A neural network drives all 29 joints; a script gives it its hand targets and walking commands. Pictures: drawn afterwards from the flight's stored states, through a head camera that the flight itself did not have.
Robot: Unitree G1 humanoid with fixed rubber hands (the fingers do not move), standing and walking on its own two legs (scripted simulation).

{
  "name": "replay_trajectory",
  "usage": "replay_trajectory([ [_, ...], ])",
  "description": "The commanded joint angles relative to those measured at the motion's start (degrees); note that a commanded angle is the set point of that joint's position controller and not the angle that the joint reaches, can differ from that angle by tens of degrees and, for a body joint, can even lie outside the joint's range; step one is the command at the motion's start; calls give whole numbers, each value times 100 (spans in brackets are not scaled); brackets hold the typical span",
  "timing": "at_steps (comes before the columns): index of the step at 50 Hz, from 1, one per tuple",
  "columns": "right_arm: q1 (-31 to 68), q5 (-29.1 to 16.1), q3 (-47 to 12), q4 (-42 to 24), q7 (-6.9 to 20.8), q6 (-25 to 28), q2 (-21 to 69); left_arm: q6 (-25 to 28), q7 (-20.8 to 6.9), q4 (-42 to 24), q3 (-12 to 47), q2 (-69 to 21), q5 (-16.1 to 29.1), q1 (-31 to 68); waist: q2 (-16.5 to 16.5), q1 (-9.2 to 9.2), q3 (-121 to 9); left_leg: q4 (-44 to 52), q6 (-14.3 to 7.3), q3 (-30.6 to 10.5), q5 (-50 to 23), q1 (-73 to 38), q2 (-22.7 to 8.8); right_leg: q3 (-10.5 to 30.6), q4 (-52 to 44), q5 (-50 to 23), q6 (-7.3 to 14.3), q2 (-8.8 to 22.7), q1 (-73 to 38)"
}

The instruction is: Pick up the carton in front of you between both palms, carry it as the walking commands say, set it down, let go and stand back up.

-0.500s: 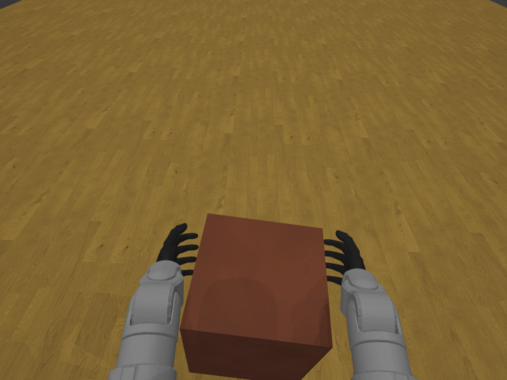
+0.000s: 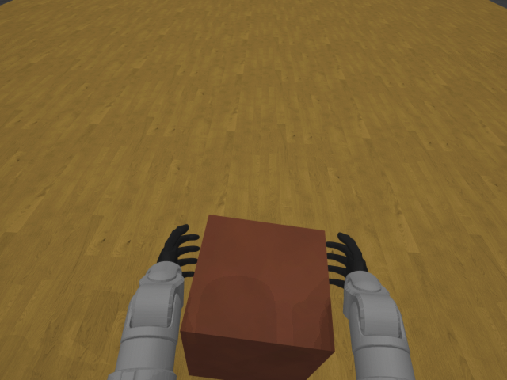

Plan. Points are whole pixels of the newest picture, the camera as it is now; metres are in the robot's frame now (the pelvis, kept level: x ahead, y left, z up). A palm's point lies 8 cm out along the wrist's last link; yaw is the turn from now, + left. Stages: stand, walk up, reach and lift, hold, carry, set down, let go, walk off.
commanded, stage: hold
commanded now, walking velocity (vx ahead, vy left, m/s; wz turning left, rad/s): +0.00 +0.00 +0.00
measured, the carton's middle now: (254, 305) +0.29 +0.01 -0.08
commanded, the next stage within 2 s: set down in 0.86 s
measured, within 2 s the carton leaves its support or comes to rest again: neither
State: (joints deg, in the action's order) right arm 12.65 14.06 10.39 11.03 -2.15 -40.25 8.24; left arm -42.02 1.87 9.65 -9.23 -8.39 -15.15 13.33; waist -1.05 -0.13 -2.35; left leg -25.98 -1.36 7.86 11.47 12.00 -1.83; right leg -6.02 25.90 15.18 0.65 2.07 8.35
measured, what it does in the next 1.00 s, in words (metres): stands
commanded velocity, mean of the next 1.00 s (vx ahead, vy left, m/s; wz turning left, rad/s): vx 0.00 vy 0.00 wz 0.00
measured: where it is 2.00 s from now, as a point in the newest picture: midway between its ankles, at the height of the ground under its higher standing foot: outside the picture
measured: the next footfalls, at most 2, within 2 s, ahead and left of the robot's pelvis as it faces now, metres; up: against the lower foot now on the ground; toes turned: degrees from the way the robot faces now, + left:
none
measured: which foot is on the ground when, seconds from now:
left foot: down 0.00-1.00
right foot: down 0.00-1.00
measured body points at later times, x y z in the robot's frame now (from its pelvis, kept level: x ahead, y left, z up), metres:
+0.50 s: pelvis -0.05 -0.02 +0.00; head -0.10 -0.01 +0.45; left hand +0.25 +0.14 +0.05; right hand +0.26 -0.16 +0.04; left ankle +0.00 +0.11 -0.74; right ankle -0.04 -0.12 -0.74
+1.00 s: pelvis -0.04 -0.01 +0.00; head -0.08 +0.00 +0.45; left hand +0.28 +0.14 +0.05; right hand +0.27 -0.16 +0.04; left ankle +0.00 +0.11 -0.74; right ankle -0.04 -0.13 -0.74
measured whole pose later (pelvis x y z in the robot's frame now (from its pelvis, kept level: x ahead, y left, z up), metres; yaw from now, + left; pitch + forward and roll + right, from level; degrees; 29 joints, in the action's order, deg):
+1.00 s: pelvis -0.04 -0.01 +0.00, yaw -1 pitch -7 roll +0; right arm 20.1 19.0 18.8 21.8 -0.1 -38.7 10.2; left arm -40.6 -0.4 18.8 -16.5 -10.3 -19.6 20.7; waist -1.9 -0.7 1.4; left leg -22.9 -0.5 0.8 10.2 5.5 0.6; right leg 2.6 24.6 14.2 0.4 -0.8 3.0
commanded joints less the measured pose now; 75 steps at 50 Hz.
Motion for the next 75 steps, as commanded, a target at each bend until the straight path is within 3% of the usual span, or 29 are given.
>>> replay_trajectory([
  [1,2116,-1194,-2744,-68,1383,200,5304,411,-1312,-785,2970,-5007,1346,2806,220,-161,-1476,401,11,-1333,-3371,-1875,495,1148,-532,-2792,-26,-696,55],
  [3,2277,-1392,-2780,-385,1360,248,5096,381,-1200,-737,2805,-4759,1286,2308,42,-441,-1559,303,45,-1445,-3520,-2473,460,1145,-425,-2987,-90,-721,-143],
  [4,2256,-1396,-2809,-292,1329,222,5001,360,-1256,-327,2769,-4924,1371,2319,177,65,-1341,341,89,-1401,-2962,-2404,572,1233,-785,-2038,16,-712,-38],
  [6,2621,-1325,-2845,-151,1404,199,5206,313,-1318,-446,2995,-5116,1369,2712,264,-217,-1326,445,181,-1234,-2407,-2257,713,1164,-811,-1846,-65,-736,252],
  [8,2174,-1123,-2503,274,1312,135,5061,268,-1458,-150,2947,-5015,1585,2671,-22,265,-1369,317,201,-1254,-2878,-2209,643,1184,-756,-2480,-53,-739,-123],
  [9,2127,-1151,-2583,338,1364,147,5175,302,-1398,-345,2757,-5064,1320,2554,464,-88,-1332,417,171,-1374,-2539,-2410,573,1189,-613,-2199,-29,-667,73],
  [20,3425,-1087,-2444,350,1511,188,5176,270,-1633,911,2232,-5361,1177,3028,-20,134,-783,493,74,-1010,-429,-1891,707,1175,-1059,-195,-17,-563,237],
  [23,3697,-1199,-2674,652,1620,290,5570,354,-1648,598,2361,-5532,1182,3291,-255,-241,-500,368,67,-1085,-222,-1916,710,1264,-1128,176,154,-285,892],
  [24,3201,-1096,-2289,886,1635,244,5678,355,-1689,250,2536,-5233,1267,3687,-150,76,-635,395,62,-1088,66,-1959,677,1263,-1156,501,192,-398,905],
  [25,3353,-1208,-2401,1037,1687,295,5844,286,-1682,544,2375,-5288,1184,3456,-354,-265,-571,384,76,-1058,-43,-2038,720,1296,-1187,281,277,-278,1088],
  [27,3233,-1112,-2103,1450,1665,196,5575,249,-1700,981,2202,-5274,968,3233,204,-195,-278,504,39,-1083,234,-1868,660,1231,-1105,520,226,-386,1039],
  [28,3376,-1180,-2387,1023,1709,329,5855,349,-1728,528,2712,-5571,1360,3772,42,239,-666,384,110,-1055,200,-2104,639,1252,-1051,350,190,-438,935],
  [30,3674,-1187,-2407,1010,1775,307,5891,350,-1747,429,2674,-5686,1255,3743,75,-182,-967,554,99,-1215,434,-2454,627,1155,-1008,561,129,-469,1251],
  [33,3806,-1076,-2172,1100,1772,341,5618,227,-1827,1160,2255,-5482,1164,3476,-29,182,-148,466,108,-1076,633,-2194,719,1129,-1127,1056,214,-470,1530],
  [34,3806,-1049,-2190,1152,1723,313,5613,253,-1817,955,2240,-5529,1025,3468,-75,-192,-216,473,58,-1161,490,-2059,600,1094,-1070,970,206,-446,1358],
  [42,3455,-917,-2016,998,1692,207,5568,311,-1701,688,2279,-5410,1234,3614,21,26,-787,585,42,-1319,-352,-1885,474,1026,-801,-85,43,-613,707],
  [43,3434,-1060,-2282,887,1703,186,5604,242,-1668,803,2235,-5478,1100,3368,486,-219,-742,562,106,-1207,-411,-1775,515,1128,-748,-343,72,-531,346],
  [48,3163,-777,-1731,1272,1629,182,5551,349,-1643,788,2133,-5277,1152,3584,-204,111,-568,619,67,-1315,-361,-1753,446,1023,-660,-419,53,-715,461],
  [52,3694,-594,-1466,1461,1600,584,5610,697,-1672,1310,1719,-5219,766,3916,121,-6,-843,318,65,-1175,-616,-1278,576,1094,-540,-598,24,-630,426],
  [53,4323,-624,-1447,1393,1538,683,5783,859,-1659,1438,1367,-4929,452,3914,73,-309,-837,185,-30,-1174,-706,-1463,543,1098,-447,-465,-42,-642,748],
  [58,3608,309,-179,2419,1285,1265,5085,1440,-1564,2104,609,-4217,88,4514,61,217,-908,-207,13,-1141,-646,-895,644,1069,-93,-679,35,-696,1042],
  [59,4023,175,-381,2091,1220,1495,5061,1701,-1547,2040,547,-4147,-41,4122,218,-202,-729,-357,-55,-1061,-749,-384,716,1062,194,-834,-92,-725,1320],
  [60,3914,548,104,2477,1169,1631,4619,1825,-1550,2659,146,-4124,-310,4165,135,198,-576,-398,-54,-1114,-651,-168,707,1059,159,-659,-64,-703,1503],
  [62,3792,88,-271,2071,1169,1982,4932,2181,-1469,2317,282,-3887,-321,3633,166,-293,-1215,-758,-92,-1155,-1183,-233,702,1002,537,-991,-163,-789,1989],
  [63,3248,453,-37,2307,1167,2130,4601,2314,-1435,2249,352,-3850,-325,3576,110,81,-1230,-824,-16,-1142,-1440,131,775,953,662,-1301,-151,-853,1978],
  [69,4084,-63,-1221,2149,960,3049,4995,3224,-1527,2440,1407,-4420,305,4197,-14,43,-3152,-1821,-24,-1230,-2403,499,806,997,1524,-1896,-265,-944,2785],
  [70,4012,-161,-1104,2219,956,3057,5258,3234,-1493,2656,1122,-3895,-39,3990,72,-329,-3304,-1993,-89,-1156,-2457,580,867,930,1659,-1716,-431,-998,3225],
  [72,3956,-82,-1455,2040,887,3364,5056,3477,-1520,2460,1446,-4159,203,4415,-337,-25,-3885,-2367,28,-1200,-2935,1898,852,1008,2088,-2806,-339,-997,3119],
  [75,4381,-499,-2194,1690,802,3583,4927,3643,-1524,2522,1928,-4382,549,4101,290,-126,-5155,-2876,94,-1132,-3218,1953,884,991,2619,-2909,-402,-976,3646],
])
